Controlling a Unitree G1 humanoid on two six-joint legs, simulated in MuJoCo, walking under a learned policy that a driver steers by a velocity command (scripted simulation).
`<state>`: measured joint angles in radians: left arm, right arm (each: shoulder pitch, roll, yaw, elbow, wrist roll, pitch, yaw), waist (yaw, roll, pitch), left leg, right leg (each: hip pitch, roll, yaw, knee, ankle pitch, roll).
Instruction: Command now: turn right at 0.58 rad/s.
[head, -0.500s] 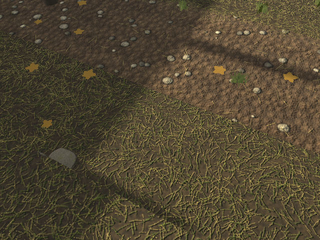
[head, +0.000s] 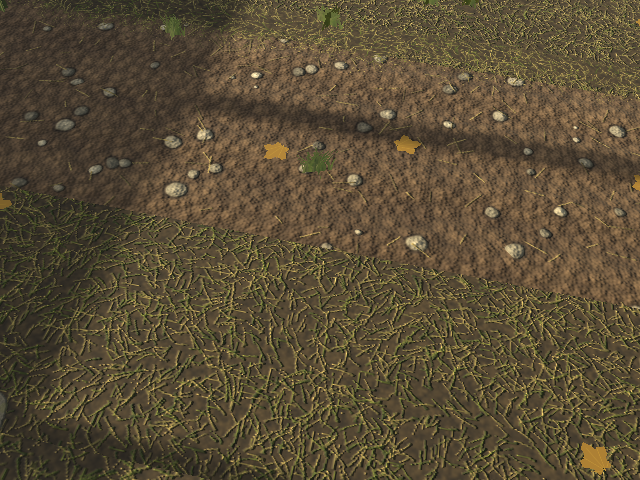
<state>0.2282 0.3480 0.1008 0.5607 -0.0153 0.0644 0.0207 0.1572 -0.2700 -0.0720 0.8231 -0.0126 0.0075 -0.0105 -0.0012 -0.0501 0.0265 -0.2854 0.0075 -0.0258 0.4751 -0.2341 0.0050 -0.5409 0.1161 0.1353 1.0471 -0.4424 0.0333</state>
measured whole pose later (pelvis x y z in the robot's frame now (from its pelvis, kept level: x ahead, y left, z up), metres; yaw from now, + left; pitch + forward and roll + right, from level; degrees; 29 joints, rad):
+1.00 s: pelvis +0.02 -0.01 +0.00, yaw -28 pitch +0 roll -1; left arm 0.20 0.31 0.06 0.69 -0.02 0.06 0.02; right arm 0.14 -0.24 -0.03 0.77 0.00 0.02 0.01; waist -0.01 -0.02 0.06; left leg -0.24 -0.01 -0.04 0.49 -0.25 0.01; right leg -0.26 0.01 0.11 0.64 -0.41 0.09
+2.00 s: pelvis +0.28 -0.19 +0.00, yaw -28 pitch +1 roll -2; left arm 0.34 0.25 0.05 0.81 -0.01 -0.10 -0.05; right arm 0.22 -0.30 -0.06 0.78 0.02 -0.04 0.01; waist 0.02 0.05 0.02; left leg -0.60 0.08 -0.07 1.06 -0.25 0.05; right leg -0.20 0.06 -0.03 0.41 -0.22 -0.06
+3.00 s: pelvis +0.84 -0.39 -0.17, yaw -25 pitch +1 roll -1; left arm 0.16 0.23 0.06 0.79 0.00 -0.10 -0.02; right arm 0.31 -0.27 -0.06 0.94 0.03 -0.05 -0.01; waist -0.01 0.03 0.03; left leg -0.44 0.03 -0.07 1.13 -0.35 0.05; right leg -0.29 0.05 -0.09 0.42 -0.15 -0.07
